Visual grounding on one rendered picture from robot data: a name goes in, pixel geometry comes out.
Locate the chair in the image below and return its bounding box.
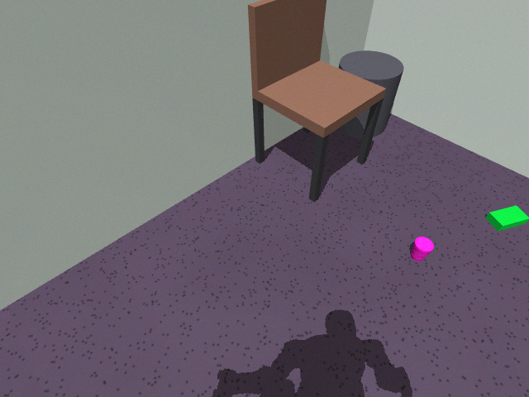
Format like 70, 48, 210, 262
248, 0, 386, 202

